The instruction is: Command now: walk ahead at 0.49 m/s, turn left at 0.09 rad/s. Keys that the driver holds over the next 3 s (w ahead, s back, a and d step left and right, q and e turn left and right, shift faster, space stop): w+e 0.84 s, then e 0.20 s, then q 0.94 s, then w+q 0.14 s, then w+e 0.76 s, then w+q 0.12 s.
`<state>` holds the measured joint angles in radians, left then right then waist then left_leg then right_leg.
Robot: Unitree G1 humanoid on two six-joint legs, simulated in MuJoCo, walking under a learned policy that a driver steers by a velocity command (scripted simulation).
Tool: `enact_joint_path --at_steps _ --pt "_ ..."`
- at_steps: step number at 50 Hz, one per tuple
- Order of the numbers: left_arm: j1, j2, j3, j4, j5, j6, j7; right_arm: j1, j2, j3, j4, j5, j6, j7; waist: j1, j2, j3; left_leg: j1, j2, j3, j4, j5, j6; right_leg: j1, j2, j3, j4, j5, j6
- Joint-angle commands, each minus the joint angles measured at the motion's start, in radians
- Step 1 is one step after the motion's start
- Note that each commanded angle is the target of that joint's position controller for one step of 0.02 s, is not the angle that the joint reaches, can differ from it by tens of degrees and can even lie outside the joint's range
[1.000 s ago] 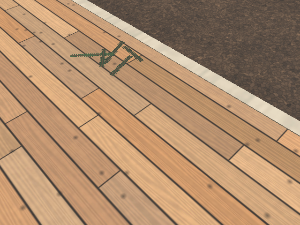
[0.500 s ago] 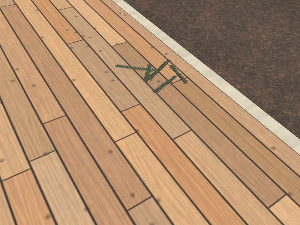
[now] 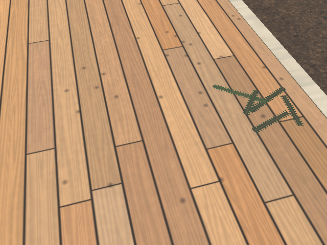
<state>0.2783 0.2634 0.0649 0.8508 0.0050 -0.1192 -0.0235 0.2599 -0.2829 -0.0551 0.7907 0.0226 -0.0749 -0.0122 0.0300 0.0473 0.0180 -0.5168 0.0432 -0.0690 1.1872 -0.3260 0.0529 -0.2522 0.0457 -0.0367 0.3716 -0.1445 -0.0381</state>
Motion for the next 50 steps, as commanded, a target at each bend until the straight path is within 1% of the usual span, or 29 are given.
enact_joint_path --at_steps 1,3,4,6,9,11,12,13,14,15,16,17,18,19,20,24,30,35,38,39,40,41,42,43,44,45,46,47,50 --pt "-0.017 0.101 0.015 -0.04 -0.016 -0.022 -0.002 0.026 -0.015 0.003 -0.073 -0.017 -0.01 0.002 -0.048 -0.116 0.003 -0.116 0.086 -0.017 -0.128 0.054 -0.007 0.046 -0.26 0.288 -0.239 0.093 -0.218" --pt "0.0 0.137 0.023 -0.04 -0.022 -0.014 0.005 -0.057 -0.01 0.014 -0.104 -0.029 -0.022 0.004 -0.03 -0.104 0.014 -0.105 0.083 0.004 -0.292 0.14 -0.023 0.03 -0.246 0.246 -0.247 0.123 -0.217" --pt "0.006 0.149 0.026 -0.037 -0.025 -0.008 0.01 -0.095 -0.006 0.019 -0.113 -0.027 -0.028 0.01 -0.021 -0.103 0.018 -0.069 0.07 0.018 -0.381 0.195 -0.031 0.009 -0.227 0.215 -0.245 0.122 -0.204" --pt "0.039 0.173 0.03 -0.032 -0.032 0.001 0.014 -0.164 -0.014 0.022 -0.128 -0.017 -0.037 0.02 0.005 -0.113 0.016 0.004 0.032 0.039 -0.502 0.281 -0.052 -0.009 -0.212 0.191 -0.223 0.117 -0.183" --pt "0.095 0.176 0.028 -0.018 -0.043 0.016 0.019 -0.223 -0.048 0.013 -0.154 -0.003 -0.046 0.028 0.018 -0.13 0.007 0.061 0.005 0.03 -0.608 0.313 -0.059 0.041 -0.245 0.247 -0.172 0.044 -0.159" --pt "0.095 0.18 0.026 -0.018 -0.043 0.03 0.023 -0.199 -0.079 -0.003 -0.153 -0.004 -0.052 0.03 -0.012 -0.137 -0.007 0.142 -0.012 0.039 -0.675 0.275 -0.043 0.065 -0.25 0.279 -0.111 -0.021 -0.131" --pt "0.097 0.167 0.021 -0.019 -0.038 0.036 0.025 -0.144 -0.094 -0.015 -0.137 -0.005 -0.054 0.028 -0.044 -0.138 -0.026 0.232 -0.019 0.049 -0.7 0.249 -0.03 0.051 -0.229 0.276 -0.051 -0.02 -0.111" --pt "0.094 0.129 0.008 -0.024 -0.029 0.037 0.025 -0.028 -0.132 -0.036 -0.111 -0.009 -0.056 0.02 -0.102 -0.122 -0.082 0.393 0.011 0.028 -0.718 0.229 -0.002 0.002 -0.173 0.24 0.098 0.02 -0.078" --pt "0.086 0.047 -0.019 -0.055 -0.005 0.035 0.024 0.146 -0.211 -0.058 -0.095 -0.026 -0.055 0.009 -0.171 0.029 -0.223 0.636 0.221 -0.177 -0.735 0.179 0.063 -0.156 -0.087 0.154 0.442 -0.151 -0.029" --pt "0.198 -0.021 -0.037 -0.09 -0.035 0.016 0.026 0.205 -0.286 -0.074 -0.074 -0.043 -0.041 0.018 -0.112 0.35 -0.31 0.833 0.411 -0.607 -0.871 -0.016 0.198 -0.463 0.002 0.095 0.742 -0.439 -0.002" --pt "0.185 0.089 -0.012 -0.067 -0.058 0.015 0.03 0.178 -0.185 -0.054 -0.077 -0.036 -0.046 0.025 -0.122 0.214 -0.246 0.763 0.391 -0.654 -0.913 -0.137 0.197 -0.551 -0.05 0.184 0.898 -0.395 -0.003" --pt "0.11 0.131 0.003 -0.076 -0.061 0.021 0.03 0.118 -0.12 -0.035 -0.087 -0.025 -0.05 0.027 -0.115 0.122 -0.144 0.66 0.356 -0.481 -0.911 -0.081 0.159 -0.574 -0.084 0.187 0.916 -0.298 -0.012" --pt "0.081 0.118 0.005 -0.075 -0.051 0.03 0.033 0.043 -0.086 -0.023 -0.093 -0.026 -0.05 0.031 -0.083 0.062 -0.104 0.563 0.303 -0.348 -0.927 0.037 0.134 -0.528 -0.119 0.173 0.891 -0.216 -0.004" --pt "0.06 0.107 0.009 -0.081 -0.039 0.04 0.032 -0.006 -0.056 -0.017 -0.09 -0.026 -0.048 0.033 -0.061 0.065 -0.06 0.495 0.259 -0.248 -0.954 0.121 0.121 -0.505 -0.142 0.17 0.841 -0.164 0.002" --pt "0.057 0.092 0.012 -0.087 -0.038 0.052 0.026 -0.028 -0.051 -0.017 -0.083 -0.031 -0.05 0.032 -0.04 0.084 -0.04 0.442 0.236 -0.169 -0.982 0.185 0.11 -0.461 -0.163 0.164 0.812 -0.127 0.006" --pt "0.013 0.047 0.008 -0.119 -0.032 0.078 0.015 0.0 -0.079 -0.036 -0.045 -0.033 -0.065 0.021 -0.029 0.025 -0.014 0.427 0.23 -0.01 -1.024 0.409 0.132 -0.477 -0.164 0.155 0.747 -0.019 0.021" --pt "-0.175 0.03 -0.002 -0.194 -0.025 0.074 -0.016 0.034 -0.129 -0.052 -0.008 -0.027 -0.046 0.0 -0.08 0.006 0.043 0.467 0.228 0.157 -1.045 0.402 0.112 -0.478 -0.15 0.088 0.435 0.193 0.015" --pt "-0.305 0.037 -0.004 -0.267 -0.031 0.073 -0.045 0.09 -0.161 -0.062 0.024 -0.007 -0.018 -0.003 -0.111 0.005 0.088 0.581 0.26 0.23 -0.992 0.467 0.085 -0.477 -0.131 0.006 0.307 0.105 -0.029" --pt "-0.245 0.08 0.019 -0.28 -0.028 0.08 -0.049 0.073 -0.208 -0.073 0.019 0.002 0.001 -0.009 -0.046 0.055 0.008 0.613 0.255 0.279 -0.805 0.929 0.057 -0.298 -0.041 -0.081 0.289 -0.043 -0.087" --pt "-0.131 0.117 0.041 -0.255 -0.031 0.083 -0.045 0.061 -0.22 -0.076 0.014 0.006 0.01 -0.012 0.022 0.06 -0.057 0.591 0.238 0.298 -0.644 1.05 0.045 -0.148 0.007 -0.104 0.262 -0.059 -0.115" --pt "0.04 0.178 0.076 -0.21 -0.031 0.087 -0.03 0.051 -0.21 -0.07 0.006 0.009 0.012 -0.016 0.112 0.033 -0.146 0.47 0.197 0.318 -0.413 0.988 0.009 0.119 0.041 -0.086 0.19 0.009 -0.156" --pt "0.149 0.274 0.103 -0.184 -0.03 0.096 -0.005 0.081 -0.123 -0.04 -0.023 -0.031 0.001 -0.014 0.115 -0.158 -0.226 0.156 0.129 0.305 -0.072 0.346 -0.038 0.426 -0.165 0.226 0.183 0.068 -0.222" --pt "0.094 0.34 0.1 -0.221 -0.025 0.08 -0.009 0.128 -0.042 -0.01 -0.084 -0.029 -0.037 -0.002 0.015 -0.308 -0.369 -0.198 -0.081 0.107 0.233 -0.282 -0.082 0.658 -0.386 0.849 -0.007 -0.145 -0.425" --pt "0.103 0.256 0.076 -0.226 -0.017 0.067 -0.018 -0.001 -0.14 -0.029 -0.106 0.007 -0.071 0.01 0.09 -0.164 -0.355 -0.293 -0.037 -0.042 0.278 -0.23 -0.068 0.62 -0.393 0.834 -0.087 -0.07 -0.383" --pt "0.054 0.209 0.061 -0.225 -0.011 0.058 -0.019 -0.043 -0.144 -0.028 -0.126 0.024 -0.08 0.012 0.06 -0.141 -0.221 -0.311 -0.001 -0.025 0.228 -0.154 -0.054 0.495 -0.359 0.653 -0.062 0.112 -0.342" --pt "-0.02 0.176 0.05 -0.236 -0.017 0.054 -0.02 -0.031 -0.137 -0.028 -0.107 0.001 -0.075 0.001 0.003 -0.042 -0.135 -0.249 0.044 -0.018 0.143 -0.09 -0.06 0.326 -0.302 0.499 -0.04 0.314 -0.297" --pt "-0.08 0.144 0.043 -0.25 -0.018 0.055 -0.015 -0.021 -0.151 -0.038 -0.097 -0.026 -0.062 -0.009 -0.033 -0.038 -0.107 -0.178 0.073 -0.014 0.067 -0.058 -0.07 0.208 -0.26 0.401 -0.037 0.427 -0.265" --pt "-0.107 0.139 0.039 -0.264 -0.011 0.058 -0.01 -0.004 -0.155 -0.043 -0.097 -0.034 -0.044 -0.009 -0.059 -0.05 -0.098 -0.11 0.081 -0.014 0.038 -0.04 -0.078 0.12 -0.236 0.358 -0.052 0.499 -0.255" --pt "-0.095 0.178 0.051 -0.246 -0.005 0.057 0.007 -0.003 -0.103 -0.032 -0.107 -0.045 -0.009 -0.016 -0.076 -0.066 -0.103 -0.058 0.044 0.017 -0.077 0.028 -0.117 0.012 -0.194 0.275 -0.053 0.705 -0.258"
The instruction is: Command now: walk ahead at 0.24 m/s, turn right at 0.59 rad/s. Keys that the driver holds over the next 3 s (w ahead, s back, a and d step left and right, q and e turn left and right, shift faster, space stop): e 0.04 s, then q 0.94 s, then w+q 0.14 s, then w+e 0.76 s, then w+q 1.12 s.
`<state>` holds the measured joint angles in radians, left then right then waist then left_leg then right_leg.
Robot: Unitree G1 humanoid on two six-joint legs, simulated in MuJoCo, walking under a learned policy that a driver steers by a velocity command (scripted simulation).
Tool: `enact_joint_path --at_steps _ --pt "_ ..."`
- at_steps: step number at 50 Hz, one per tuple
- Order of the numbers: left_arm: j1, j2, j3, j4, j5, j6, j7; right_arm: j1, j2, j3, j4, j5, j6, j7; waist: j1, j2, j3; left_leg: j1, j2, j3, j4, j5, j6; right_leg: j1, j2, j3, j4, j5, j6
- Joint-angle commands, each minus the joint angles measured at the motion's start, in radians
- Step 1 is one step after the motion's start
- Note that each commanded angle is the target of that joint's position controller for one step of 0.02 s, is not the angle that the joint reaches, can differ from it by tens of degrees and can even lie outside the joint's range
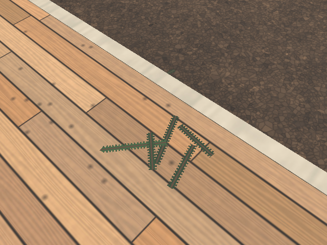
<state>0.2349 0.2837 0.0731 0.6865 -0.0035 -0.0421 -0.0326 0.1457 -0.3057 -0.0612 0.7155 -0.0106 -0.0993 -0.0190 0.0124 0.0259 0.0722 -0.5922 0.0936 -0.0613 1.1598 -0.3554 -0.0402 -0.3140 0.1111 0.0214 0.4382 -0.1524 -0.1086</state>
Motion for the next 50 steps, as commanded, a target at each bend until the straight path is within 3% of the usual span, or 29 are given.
enact_joint_path --at_steps 1,5,7,9,11,13,14,15,16,17,19,20,22,24,28,30,31,32,33,34,35,36,37,38,41,43,46,49,50 --pt "-0.041 0.165 0.045 -0.074 0.001 -0.015 0.024 0.09 -0.068 -0.021 -0.041 -0.014 0.02 -0.012 -0.054 -0.054 -0.16 0.012 -0.023 0.015 -0.105 0.093 -0.032 0.065 -0.242 0.198 -0.11 0.731 -0.178" --pt "-0.029 0.127 0.027 -0.051 -0.012 0.015 0.052 0.011 -0.035 0.0 -0.044 -0.002 0.024 0.005 -0.009 -0.11 -0.199 0.057 -0.047 0.03 -0.373 0.335 -0.033 0.1 -0.202 0.127 -0.077 0.62 -0.106" --pt "0.0 0.106 0.014 -0.026 -0.002 0.016 0.056 -0.032 -0.03 0.006 -0.046 0.004 0.016 0.023 0.024 -0.114 -0.202 0.101 -0.045 0.028 -0.466 0.425 -0.019 0.126 -0.227 0.138 -0.074 0.55 -0.093" --pt "0.006 0.097 0.004 -0.007 0.014 0.008 0.046 -0.05 -0.049 0.001 -0.049 0.007 0.011 0.035 0.035 -0.122 -0.183 0.124 -0.042 0.024 -0.518 0.406 0.012 0.158 -0.262 0.156 -0.059 0.532 -0.097" --pt "-0.003 0.105 0.003 0.009 0.018 -0.001 0.038 -0.059 -0.072 -0.009 -0.064 0.006 0.006 0.041 0.028 -0.125 -0.156 0.129 -0.055 0.03 -0.561 0.304 0.054 0.188 -0.291 0.177 -0.011 0.557 -0.096" --pt "-0.023 0.12 0.005 0.015 0.003 0.001 0.043 -0.008 -0.096 -0.021 -0.063 -0.001 0.003 0.043 -0.013 -0.114 -0.151 0.211 -0.077 0.051 -0.687 0.397 0.1 0.205 -0.256 0.162 0.087 0.531 -0.056" --pt "0.004 0.122 0.007 0.01 0.01 -0.002 0.049 0.017 -0.151 -0.035 -0.068 -0.007 0.002 0.039 -0.006 -0.054 -0.188 0.317 -0.018 -0.031 -0.684 0.745 0.141 0.175 -0.189 0.123 0.188 0.453 -0.01" --pt "0.084 0.105 0.004 0.002 0.022 -0.008 0.054 0.035 -0.207 -0.047 -0.08 -0.017 0.007 0.036 0.041 0.091 -0.267 0.506 0.108 -0.198 -0.652 1.004 0.266 0.03 -0.083 0.064 0.367 0.22 0.059" --pt "0.053 0.101 -0.003 -0.001 0.031 -0.005 0.058 0.103 -0.153 -0.039 -0.072 -0.012 0.024 0.032 -0.023 0.193 -0.32 0.603 0.23 -0.369 -0.709 1.061 0.391 -0.121 -0.013 0.016 0.558 -0.245 0.122" --pt "0.002 0.116 0.0 -0.023 0.018 0.011 0.053 0.138 -0.097 -0.02 -0.062 -0.002 0.032 0.031 -0.041 0.201 -0.327 0.623 0.257 -0.471 -0.763 0.893 0.41 -0.212 -0.022 0.068 0.677 -0.513 0.137" --pt "-0.04 0.106 0.004 -0.029 0.001 0.05 0.052 0.066 -0.12 -0.029 -0.092 0.016 0.053 0.031 -0.027 0.064 -0.238 0.505 0.2 -0.42 -0.797 0.549 0.331 -0.27 -0.066 0.092 0.763 -0.464 0.15" --pt "-0.048 0.098 0.006 -0.032 0.0 0.064 0.051 0.023 -0.135 -0.035 -0.107 0.02 0.066 0.027 -0.009 0.044 -0.192 0.418 0.161 -0.372 -0.827 0.422 0.293 -0.251 -0.084 0.085 0.685 -0.411 0.15" --pt "-0.052 0.057 -0.001 -0.032 0.001 0.072 0.054 -0.02 -0.136 -0.043 -0.127 0.015 0.093 0.02 0.005 0.095 -0.162 0.314 0.068 -0.301 -0.864 0.26 0.245 -0.162 -0.066 0.035 0.508 -0.337 0.157" --pt "-0.038 0.045 -0.002 -0.024 0.001 0.068 0.054 -0.01 -0.136 -0.051 -0.135 0.01 0.107 0.012 -0.002 0.14 -0.19 0.297 0.045 -0.291 -0.87 0.203 0.244 -0.09 -0.051 0.027 0.409 -0.293 0.161" --pt "-0.042 0.06 0.009 -0.029 -0.001 0.051 0.045 0.008 -0.145 -0.061 -0.143 0.018 0.119 0.001 -0.02 0.16 -0.214 0.312 0.056 -0.366 -0.869 0.1 0.238 -0.026 -0.046 0.038 0.234 -0.213 0.14" --pt "0.002 0.062 0.018 -0.015 -0.002 0.041 0.038 -0.012 -0.148 -0.063 -0.151 0.028 0.13 -0.007 0.008 0.155 -0.203 0.267 0.031 -0.372 -0.853 0.029 0.205 0.064 -0.039 0.013 0.075 -0.122 0.11" --pt "0.025 0.076 0.027 -0.008 0.003 0.039 0.037 -0.002 -0.137 -0.062 -0.15 0.033 0.133 -0.01 0.018 0.138 -0.195 0.212 -0.002 -0.353 -0.825 -0.025 0.17 0.137 -0.065 0.017 0.001 -0.088 0.085" --pt "0.067 0.139 0.044 -0.011 0.02 0.039 0.044 0.006 -0.104 -0.052 -0.157 0.03 0.132 -0.011 0.024 0.039 -0.193 0.089 -0.058 -0.29 -0.693 -0.121 0.115 0.232 -0.23 0.156 -0.079 -0.14 0.025" --pt "0.053 0.229 0.064 -0.007 0.049 0.043 0.046 -0.03 -0.073 -0.047 -0.198 0.04 0.121 -0.007 0.004 -0.269 -0.132 -0.088 -0.219 -0.063 -0.444 -0.189 0.064 0.185 -0.437 0.425 -0.188 -0.121 -0.108" --pt "-0.013 0.195 0.054 -0.042 0.071 0.03 0.047 -0.011 -0.135 -0.068 -0.186 0.02 0.107 -0.006 0.0 -0.251 -0.119 -0.082 -0.164 -0.095 -0.197 -0.212 0.026 0.105 -0.526 0.506 -0.204 -0.04 -0.18" --pt "-0.096 0.137 0.036 -0.067 0.06 0.022 0.057 0.036 -0.166 -0.084 -0.151 0.023 0.111 -0.003 -0.042 -0.17 -0.115 -0.061 -0.156 -0.109 -0.072 -0.153 0.018 0.089 -0.472 0.402 -0.178 0.034 -0.147" --pt "-0.15 0.103 0.026 -0.079 0.038 0.017 0.061 0.087 -0.153 -0.084 -0.114 0.024 0.123 -0.006 -0.065 -0.134 -0.108 -0.057 -0.155 -0.092 -0.009 -0.099 0.0 0.096 -0.403 0.29 -0.154 0.082 -0.097" --pt "-0.163 0.088 0.02 -0.082 0.019 0.015 0.064 0.11 -0.136 -0.081 -0.1 0.02 0.134 -0.009 -0.061 -0.13 -0.104 -0.075 -0.147 -0.082 0.052 -0.051 -0.017 0.122 -0.375 0.228 -0.138 0.126 -0.077" --pt "-0.152 0.084 0.015 -0.079 0.014 0.016 0.067 0.109 -0.115 -0.074 -0.101 0.02 0.14 -0.008 -0.05 -0.128 -0.097 -0.08 -0.14 -0.066 0.099 -0.029 -0.033 0.127 -0.359 0.176 -0.127 0.203 -0.079" --pt "-0.065 0.103 0.02 -0.059 0.019 0.032 0.082 0.009 -0.076 -0.053 -0.156 0.035 0.143 -0.001 0.012 -0.155 -0.085 -0.129 -0.108 -0.007 -0.015 0.018 -0.067 0.23 -0.351 0.102 -0.122 0.26 -0.098" --pt "-0.02 0.133 0.031 -0.045 0.019 0.042 0.086 -0.034 -0.06 -0.042 -0.185 0.033 0.143 0.007 0.043 -0.175 -0.107 -0.115 -0.083 0.009 -0.122 0.002 -0.079 0.303 -0.38 0.096 -0.109 0.294 -0.112" --pt "-0.034 0.176 0.048 -0.046 0.012 0.05 0.078 -0.048 -0.047 -0.031 -0.209 0.029 0.144 0.024 0.05 -0.197 -0.126 0.007 -0.059 0.062 -0.266 -0.042 -0.065 0.279 -0.409 0.051 -0.101 0.329 -0.118" --pt "-0.049 0.195 0.057 -0.042 -0.001 0.049 0.064 -0.035 -0.068 -0.039 -0.216 0.033 0.151 0.034 0.043 -0.215 -0.133 0.118 -0.074 0.115 -0.392 -0.038 -0.033 0.246 -0.425 0.016 -0.077 0.364 -0.109" --pt "-0.041 0.202 0.061 -0.036 -0.009 0.047 0.06 -0.032 -0.069 -0.04 -0.217 0.035 0.155 0.037 0.043 -0.214 -0.143 0.146 -0.079 0.128 -0.441 -0.029 -0.014 0.245 -0.435 0.014 -0.08 0.284 -0.101"
Over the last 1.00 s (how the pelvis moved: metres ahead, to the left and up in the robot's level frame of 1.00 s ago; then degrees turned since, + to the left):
0.48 -0.08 0.00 -31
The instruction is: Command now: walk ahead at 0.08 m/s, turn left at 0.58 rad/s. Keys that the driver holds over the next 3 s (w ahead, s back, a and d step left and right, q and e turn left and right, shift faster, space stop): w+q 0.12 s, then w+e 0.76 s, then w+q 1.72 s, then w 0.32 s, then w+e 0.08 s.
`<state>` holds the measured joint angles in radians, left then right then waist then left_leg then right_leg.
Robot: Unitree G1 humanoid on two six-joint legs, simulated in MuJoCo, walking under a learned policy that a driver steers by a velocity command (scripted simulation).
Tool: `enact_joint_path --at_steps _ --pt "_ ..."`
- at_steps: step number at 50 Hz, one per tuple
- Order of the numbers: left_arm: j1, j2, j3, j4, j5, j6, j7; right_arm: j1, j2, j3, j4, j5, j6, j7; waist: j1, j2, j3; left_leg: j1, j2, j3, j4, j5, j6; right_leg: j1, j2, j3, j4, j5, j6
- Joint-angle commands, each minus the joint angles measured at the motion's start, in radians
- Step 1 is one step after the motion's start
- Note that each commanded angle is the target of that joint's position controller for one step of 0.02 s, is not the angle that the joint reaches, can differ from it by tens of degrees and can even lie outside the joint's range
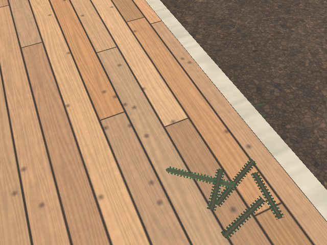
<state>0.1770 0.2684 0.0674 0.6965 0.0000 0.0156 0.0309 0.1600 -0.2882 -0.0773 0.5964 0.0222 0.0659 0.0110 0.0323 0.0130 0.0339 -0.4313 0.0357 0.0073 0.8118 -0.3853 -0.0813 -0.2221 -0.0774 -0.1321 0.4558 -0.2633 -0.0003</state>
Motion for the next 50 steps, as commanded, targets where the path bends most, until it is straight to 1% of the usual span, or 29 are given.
enact_joint_path --at_steps 1,3,4,5,6,7,8,9,10,13,20,25,26,28,29,30,31,32,33,34,35,36,37,38,40,43,46,48,50 --pt "0.016 0.224 0.069 -0.041 -0.023 -0.015 -0.008 -0.041 -0.084 -0.024 -0.1 0.005 -0.008 0.011 0.016 -0.2 -0.102 0.023 -0.024 0.068 -0.155 0.02 0.052 0.137 -0.251 0.166 -0.096 0.289 -0.194" --pt "0.0 0.204 0.064 -0.029 -0.04 -0.021 -0.012 0.045 -0.086 -0.034 -0.064 0.007 -0.01 0.016 -0.038 -0.169 -0.108 0.209 -0.063 0.101 -0.332 0.1 0.115 0.03 -0.221 0.119 -0.033 0.059 -0.14" --pt "0.016 0.149 0.049 -0.018 -0.028 -0.025 -0.017 0.149 -0.119 -0.054 -0.023 0.013 -0.016 0.008 -0.07 -0.085 -0.14 0.395 -0.064 0.056 -0.377 0.099 0.153 -0.097 -0.173 0.052 0.104 -0.067 -0.09" --pt "-0.026 0.064 0.019 -0.053 0.013 -0.033 -0.027 0.259 -0.219 -0.081 -0.011 0.014 -0.029 -0.006 -0.105 0.187 -0.143 0.578 0.175 -0.299 -0.446 0.128 0.245 -0.389 -0.062 -0.049 0.486 -0.316 0.0" --pt "-0.104 0.077 0.022 -0.127 0.011 -0.059 -0.027 0.265 -0.298 -0.085 -0.038 -0.01 -0.067 0.005 -0.121 0.286 -0.124 0.578 0.349 -0.727 -0.557 -0.063 0.452 -0.689 0.082 0.099 0.68 -0.407 0.03" --pt "-0.15 0.15 0.038 -0.126 -0.02 -0.079 -0.036 0.243 -0.201 -0.058 -0.032 -0.017 -0.095 0.01 -0.139 0.185 -0.087 0.547 0.35 -0.67 -0.608 -0.149 0.449 -0.724 0.019 0.186 0.743 -0.335 0.013" --pt "-0.127 0.18 0.047 -0.108 -0.033 -0.088 -0.047 0.199 -0.144 -0.034 -0.022 -0.015 -0.109 0.006 -0.1 0.174 -0.035 0.503 0.31 -0.56 -0.611 -0.153 0.396 -0.718 -0.012 0.185 0.716 -0.214 -0.01" --pt "-0.095 0.172 0.048 -0.07 -0.02 -0.09 -0.049 0.157 -0.112 -0.022 -0.028 -0.012 -0.116 0.001 -0.078 0.123 -0.018 0.471 0.256 -0.463 -0.606 -0.089 0.349 -0.683 -0.036 0.182 0.679 -0.116 -0.011" --pt "-0.079 0.17 0.048 -0.055 -0.005 -0.092 -0.05 0.117 -0.104 -0.014 -0.028 -0.012 -0.118 -0.003 -0.06 0.125 -0.003 0.438 0.22 -0.385 -0.619 0.016 0.323 -0.646 -0.046 0.178 0.625 -0.033 -0.001" --pt "-0.044 0.129 0.034 -0.009 -0.01 -0.09 -0.061 0.127 -0.119 -0.012 -0.011 -0.034 -0.134 -0.015 -0.052 0.088 -0.021 0.411 0.179 -0.23 -0.649 0.275 0.293 -0.571 -0.038 0.15 0.579 0.144 0.021" --pt "-0.136 0.081 0.003 -0.027 -0.03 -0.087 -0.075 0.189 -0.138 -0.017 0.068 -0.032 -0.15 -0.016 -0.102 0.073 0.057 0.42 0.185 -0.046 -0.706 0.359 0.26 -0.544 -0.002 0.16 0.282 0.332 0.018" --pt "-0.22 0.06 -0.014 -0.074 -0.027 -0.098 -0.104 0.225 -0.147 -0.023 0.12 -0.015 -0.141 -0.02 -0.126 0.051 0.098 0.515 0.223 0.032 -0.668 0.494 0.246 -0.538 0.026 0.119 0.153 0.284 -0.034" --pt "-0.225 0.061 -0.014 -0.084 -0.026 -0.1 -0.11 0.224 -0.153 -0.025 0.125 -0.013 -0.137 -0.023 -0.12 0.057 0.089 0.535 0.227 0.047 -0.636 0.589 0.237 -0.517 0.038 0.101 0.137 0.248 -0.05" --pt "-0.185 0.089 -0.002 -0.091 -0.024 -0.097 -0.114 0.211 -0.181 -0.031 0.124 -0.014 -0.126 -0.034 -0.082 0.1 0.017 0.568 0.222 0.083 -0.507 0.992 0.212 -0.396 0.099 0.04 0.137 0.157 -0.09" --pt "-0.113 0.12 0.014 -0.081 -0.024 -0.093 -0.11 0.207 -0.195 -0.033 0.123 -0.016 -0.118 -0.041 -0.038 0.121 -0.048 0.579 0.214 0.101 -0.387 1.185 0.197 -0.292 0.138 0.013 0.145 0.112 -0.113" --pt "0.031 0.164 0.038 -0.052 -0.027 -0.089 -0.102 0.195 -0.201 -0.032 0.119 -0.015 -0.11 -0.048 0.044 0.11 -0.134 0.515 0.189 0.132 -0.192 1.251 0.17 -0.081 0.176 0.003 0.103 0.144 -0.147" --pt "0.19 0.218 0.064 -0.026 -0.026 -0.081 -0.088 0.194 -0.192 -0.025 0.106 -0.017 -0.118 -0.053 0.125 0.051 -0.221 0.286 0.162 0.132 0.066 1.065 0.136 0.233 0.117 0.13 0.095 0.187 -0.196" --pt "0.265 0.32 0.084 -0.022 -0.024 -0.081 -0.076 0.293 -0.054 0.02 0.058 -0.043 -0.143 -0.033 0.052 -0.224 -0.357 -0.168 -0.035 0.095 0.506 0.127 0.06 0.629 -0.187 0.692 0.059 0.037 -0.396" --pt "0.287 0.252 0.062 -0.027 -0.026 -0.086 -0.074 0.236 -0.095 0.023 0.062 -0.024 -0.183 -0.016 0.099 -0.168 -0.497 -0.285 -0.098 -0.126 0.661 -0.168 0.071 0.7 -0.261 0.989 -0.106 -0.069 -0.443" --pt "0.241 0.213 0.051 -0.026 -0.019 -0.086 -0.071 0.129 -0.146 0.008 0.021 0.017 -0.203 -0.003 0.111 -0.118 -0.334 -0.377 -0.034 -0.147 0.652 -0.095 0.089 0.598 -0.23 0.827 -0.141 -0.072 -0.378" --pt "0.174 0.184 0.041 -0.038 -0.027 -0.088 -0.067 0.085 -0.134 0.018 0.004 0.018 -0.215 -0.003 0.071 -0.038 -0.22 -0.366 0.015 -0.131 0.554 -0.011 0.107 0.434 -0.187 0.702 -0.153 -0.033 -0.339" --pt "0.107 0.16 0.033 -0.051 -0.023 -0.088 -0.066 0.064 -0.128 0.015 0.003 -0.007 -0.217 -0.009 0.025 0.013 -0.132 -0.322 0.045 -0.115 0.454 0.03 0.103 0.274 -0.146 0.622 -0.174 0.061 -0.315" --pt "0.063 0.133 0.024 -0.067 -0.01 -0.09 -0.062 0.086 -0.138 0.004 0.008 -0.019 -0.206 -0.014 -0.015 -0.017 -0.093 -0.249 0.07 -0.116 0.405 0.062 0.096 0.157 -0.106 0.552 -0.201 0.153 -0.304" --pt "0.036 0.132 0.023 -0.079 -0.004 -0.09 -0.059 0.109 -0.138 0.001 0.012 -0.024 -0.192 -0.015 -0.041 -0.048 -0.072 -0.207 0.074 -0.11 0.38 0.076 0.082 0.078 -0.088 0.528 -0.226 0.197 -0.31" --pt "0.022 0.145 0.027 -0.074 -0.007 -0.094 -0.049 0.133 -0.116 0.005 0.021 -0.035 -0.169 -0.02 -0.062 -0.051 -0.05 -0.171 0.08 -0.081 0.301 0.103 0.045 -0.029 -0.064 0.461 -0.249 0.292 -0.315" --pt "0.037 0.176 0.038 -0.062 -0.012 -0.092 -0.036 0.039 -0.068 0.023 -0.005 -0.042 -0.161 -0.029 -0.038 -0.061 -0.017 -0.145 0.06 -0.049 0.094 0.266 0.005 -0.122 -0.01 0.373 -0.245 0.329 -0.282" --pt "0.093 0.157 0.032 -0.035 -0.022 -0.086 -0.031 -0.057 -0.036 0.036 -0.008 -0.029 -0.17 -0.017 0.025 -0.084 -0.04 -0.077 0.024 -0.031 -0.133 0.477 0.002 -0.09 0.008 0.326 -0.209 0.272 -0.234" --pt "0.135 0.161 0.029 -0.015 -0.024 -0.087 -0.036 -0.096 -0.05 0.032 -0.014 -0.012 -0.177 -0.005 0.055 -0.097 -0.044 -0.074 0.024 -0.036 -0.191 0.524 0.02 -0.023 -0.037 0.352 -0.188 0.231 -0.229" --pt "0.155 0.17 0.029 -0.003 -0.023 -0.085 -0.04 -0.132 -0.073 0.024 -0.031 -0.005 -0.18 0.004 0.065 -0.102 -0.032 -0.106 0.024 -0.039 -0.236 0.46 0.056 0.064 -0.085 0.387 -0.154 0.225 -0.222"
Over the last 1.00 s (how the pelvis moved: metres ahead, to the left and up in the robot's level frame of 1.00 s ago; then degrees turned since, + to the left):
0.13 0.01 0.00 21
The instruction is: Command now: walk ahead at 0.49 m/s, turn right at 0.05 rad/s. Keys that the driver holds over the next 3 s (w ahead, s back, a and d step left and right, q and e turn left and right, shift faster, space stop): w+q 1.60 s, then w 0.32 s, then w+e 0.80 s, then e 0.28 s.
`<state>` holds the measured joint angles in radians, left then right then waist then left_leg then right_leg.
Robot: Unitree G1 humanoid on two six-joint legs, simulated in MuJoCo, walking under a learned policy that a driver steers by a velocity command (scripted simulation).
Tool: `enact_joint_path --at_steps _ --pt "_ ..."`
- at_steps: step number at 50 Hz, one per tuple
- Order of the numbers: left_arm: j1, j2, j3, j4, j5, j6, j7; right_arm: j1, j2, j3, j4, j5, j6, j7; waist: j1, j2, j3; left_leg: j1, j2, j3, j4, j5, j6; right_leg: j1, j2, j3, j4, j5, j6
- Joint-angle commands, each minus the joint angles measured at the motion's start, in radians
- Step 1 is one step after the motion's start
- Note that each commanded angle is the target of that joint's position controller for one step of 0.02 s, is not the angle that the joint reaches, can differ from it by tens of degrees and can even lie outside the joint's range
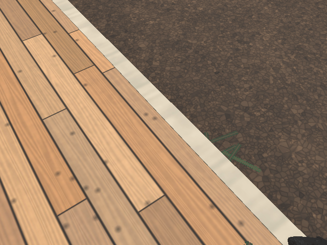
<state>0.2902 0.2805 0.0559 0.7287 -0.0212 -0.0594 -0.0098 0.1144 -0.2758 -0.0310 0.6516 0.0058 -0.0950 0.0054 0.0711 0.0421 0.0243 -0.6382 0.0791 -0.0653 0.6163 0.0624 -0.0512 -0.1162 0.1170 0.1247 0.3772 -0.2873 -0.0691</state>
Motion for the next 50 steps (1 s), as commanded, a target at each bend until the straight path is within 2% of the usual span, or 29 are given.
enact_joint_path --at_steps 1,3,4,5,6,7,8,9,10,11,12,14,18,21,24,27,29,30,31,32,33,34,35,36,37,38,40,45,50 --pt "0.043 0.164 0.041 -0.032 -0.002 -0.008 -0.001 -0.09 -0.096 -0.027 -0.094 0.013 -0.017 0.013 0.02 -0.133 -0.018 0.093 -0.026 0.034 -0.056 -0.039 0.048 0.006 -0.306 0.149 -0.06 0.289 -0.146" --pt "0.036 0.174 0.045 -0.023 0.0 0.001 0.001 -0.048 -0.11 -0.036 -0.092 0.017 -0.014 0.017 -0.012 -0.149 -0.015 0.13 -0.043 0.051 -0.085 -0.133 0.091 0.072 -0.329 0.14 -0.016 0.406 -0.124" --pt "0.013 0.166 0.043 -0.026 -0.006 0.005 0.004 0.045 -0.125 -0.048 -0.065 0.015 -0.014 0.016 -0.065 -0.141 -0.053 0.238 -0.068 0.071 -0.119 -0.129 0.123 0.089 -0.3 0.102 0.075 0.568 -0.105" --pt "0.006 0.136 0.032 -0.033 0.001 0.008 0.007 0.174 -0.163 -0.066 -0.033 0.006 -0.015 0.013 -0.123 -0.099 -0.151 0.424 -0.046 0.04 -0.121 -0.074 0.164 0.059 -0.241 0.04 0.262 0.644 -0.074" --pt "0.083 0.088 0.013 -0.052 0.026 0.001 0.012 0.3 -0.241 -0.08 -0.026 -0.005 -0.014 0.015 -0.127 0.071 -0.311 0.731 0.134 -0.238 -0.107 -0.015 0.271 -0.141 -0.147 -0.02 0.574 0.354 -0.021" --pt "0.147 0.063 0.005 -0.049 0.009 -0.013 0.009 0.362 -0.256 -0.089 0.016 0.006 -0.004 0.027 -0.114 0.304 -0.339 0.937 0.254 -0.642 -0.26 -0.281 0.398 -0.48 -0.017 -0.056 0.838 -0.23 0.05" --pt "0.066 0.139 0.016 -0.064 -0.007 -0.025 0.001 0.35 -0.171 -0.065 0.008 0.025 -0.001 0.032 -0.139 0.174 -0.254 0.91 0.243 -0.684 -0.316 -0.514 0.357 -0.61 -0.076 0.014 0.903 -0.252 0.037" --pt "-0.045 0.149 0.021 -0.091 -0.019 -0.034 -0.004 0.28 -0.141 -0.055 -0.007 0.016 0.006 0.03 -0.144 0.078 -0.124 0.788 0.213 -0.577 -0.342 -0.502 0.322 -0.645 -0.114 -0.002 0.893 -0.163 0.029" --pt "-0.112 0.13 0.015 -0.109 -0.005 -0.041 -0.004 0.24 -0.134 -0.05 -0.02 0.005 0.01 0.029 -0.136 -0.003 -0.057 0.683 0.177 -0.496 -0.358 -0.406 0.31 -0.64 -0.139 -0.022 0.851 -0.107 0.026" --pt "-0.131 0.116 0.017 -0.121 0.012 -0.047 -0.003 0.215 -0.125 -0.048 -0.025 0.001 0.012 0.026 -0.115 -0.024 -0.03 0.622 0.145 -0.442 -0.371 -0.311 0.305 -0.618 -0.166 -0.022 0.781 -0.056 0.031" --pt "-0.116 0.105 0.019 -0.121 0.021 -0.049 -0.001 0.201 -0.114 -0.043 -0.029 -0.005 0.011 0.021 -0.091 0.005 -0.043 0.594 0.11 -0.397 -0.382 -0.236 0.297 -0.572 -0.179 -0.022 0.731 -0.018 0.04" --pt "-0.095 0.091 0.018 -0.111 0.028 -0.044 0.002 0.2 -0.111 -0.043 -0.023 0.001 0.011 0.012 -0.076 0.042 -0.056 0.566 0.085 -0.34 -0.394 -0.114 0.306 -0.543 -0.177 -0.041 0.66 0.003 0.069" --pt "-0.206 0.052 0.009 -0.131 0.033 -0.036 0.009 0.239 -0.148 -0.057 0.004 0.011 0.021 -0.015 -0.103 0.036 -0.03 0.491 0.046 -0.247 -0.392 0.02 0.301 -0.522 -0.145 -0.065 0.427 0.159 0.12" --pt "-0.301 0.032 0.006 -0.148 0.026 -0.044 0.002 0.277 -0.15 -0.062 0.026 0.017 0.036 -0.029 -0.134 0.059 -0.028 0.445 0.014 -0.226 -0.365 0.012 0.268 -0.434 -0.102 -0.069 0.262 0.316 0.129" --pt "-0.367 0.039 0.014 -0.169 0.015 -0.053 -0.005 0.308 -0.149 -0.067 0.043 0.026 0.049 -0.034 -0.151 0.055 -0.023 0.46 0.029 -0.28 -0.323 -0.021 0.255 -0.382 -0.077 -0.053 0.182 0.343 0.12" --pt "-0.344 0.074 0.037 -0.179 0.0 -0.064 -0.005 0.274 -0.146 -0.072 0.043 0.031 0.058 -0.047 -0.109 0.081 -0.021 0.496 0.054 -0.364 -0.263 -0.057 0.232 -0.295 -0.081 -0.019 0.109 0.272 0.095" --pt "-0.221 0.104 0.061 -0.151 0.002 -0.071 0.002 0.229 -0.124 -0.07 0.025 0.028 0.062 -0.047 -0.038 0.078 -0.069 0.476 0.015 -0.36 -0.151 -0.003 0.199 -0.115 -0.092 -0.038 0.041 0.274 0.053" --pt "-0.09 0.137 0.075 -0.135 0.012 -0.074 0.008 0.206 -0.081 -0.055 0.003 0.019 0.061 -0.041 0.026 0.023 -0.181 0.399 -0.035 -0.309 0.053 -0.058 0.168 0.111 -0.2 0.043 0.051 0.268 -0.002" --pt "0.034 0.19 0.085 -0.127 0.011 -0.066 0.011 0.305 -0.008 -0.035 -0.002 -0.01 0.061 -0.039 0.007 -0.188 -0.321 0.204 -0.161 -0.187 0.329 -0.512 0.122 0.396 -0.397 0.275 0.088 0.289 -0.079" --pt "0.065 0.206 0.087 -0.101 0.004 -0.052 0.001 0.426 -0.041 -0.032 -0.013 0.038 0.058 -0.04 -0.042 -0.445 -0.354 -0.066 -0.157 -0.118 0.572 -0.709 0.09 0.487 -0.564 0.696 -0.028 -0.083 -0.206" --pt "0.01 0.109 0.067 -0.124 -0.001 -0.05 0.002 0.372 -0.13 -0.055 0.022 0.045 0.061 -0.041 -0.019 -0.251 -0.206 -0.141 -0.082 -0.128 0.688 -0.595 0.07 0.355 -0.508 0.652 -0.073 -0.275 -0.176" --pt "-0.042 0.076 0.054 -0.125 0.001 -0.044 0.005 0.266 -0.154 -0.064 0.007 0.032 0.065 -0.036 -0.013 -0.149 -0.084 -0.141 -0.061 -0.094 0.707 -0.499 0.06 0.211 -0.463 0.48 -0.091 -0.212 -0.137" --pt "-0.079 0.06 0.044 -0.131 0.012 -0.041 0.003 0.215 -0.142 -0.066 -0.003 0.019 0.07 -0.032 -0.027 -0.094 -0.022 -0.116 -0.037 -0.079 0.706 -0.439 0.05 0.093 -0.419 0.362 -0.12 -0.095 -0.125" --pt "-0.107 0.048 0.04 -0.124 0.021 -0.04 0.003 0.202 -0.128 -0.07 -0.016 0.016 0.071 -0.027 -0.051 -0.115 -0.003 -0.092 -0.01 -0.078 0.68 -0.399 0.047 0.03 -0.381 0.274 -0.138 -0.023 -0.12" --pt "-0.121 0.042 0.038 -0.117 0.027 -0.042 0.004 0.212 -0.108 -0.067 -0.016 0.023 0.073 -0.02 -0.069 -0.147 0.003 -0.049 0.013 -0.066 0.661 -0.376 0.044 -0.026 -0.348 0.192 -0.164 0.026 -0.109" --pt "-0.121 0.036 0.04 -0.108 0.024 -0.046 0.003 0.216 -0.089 -0.064 -0.014 0.028 0.076 -0.017 -0.073 -0.158 -0.003 -0.032 0.02 -0.051 0.649 -0.362 0.039 -0.046 -0.334 0.138 -0.18 0.07 -0.111" --pt "-0.104 0.057 0.05 -0.087 0.021 -0.054 0.003 0.184 -0.07 -0.059 -0.028 0.026 0.08 -0.014 -0.071 -0.131 0.0 -0.058 0.034 -0.047 0.612 -0.329 0.024 -0.044 -0.345 0.073 -0.203 0.157 -0.134" --pt "-0.09 0.103 0.064 -0.054 0.02 -0.045 0.005 0.081 -0.051 -0.043 -0.043 0.029 0.073 0.002 -0.046 -0.093 -0.002 -0.1 0.054 -0.042 0.362 -0.161 0.012 0.047 -0.361 -0.077 -0.205 0.352 -0.133" --pt "-0.026 0.147 0.075 -0.018 -0.006 -0.028 0.009 -0.078 -0.042 -0.031 -0.089 0.029 0.071 0.032 0.013 -0.084 0.056 -0.041 0.047 0.04 0.13 -0.098 0.054 0.101 -0.376 -0.199 -0.216 0.346 -0.097"
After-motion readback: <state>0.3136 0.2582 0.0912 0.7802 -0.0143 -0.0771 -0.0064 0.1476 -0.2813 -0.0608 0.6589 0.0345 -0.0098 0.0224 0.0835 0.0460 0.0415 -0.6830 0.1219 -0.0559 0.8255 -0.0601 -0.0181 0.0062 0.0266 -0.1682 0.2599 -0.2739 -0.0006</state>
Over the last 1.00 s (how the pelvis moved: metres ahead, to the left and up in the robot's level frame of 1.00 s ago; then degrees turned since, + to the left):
0.43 0.02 0.00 -13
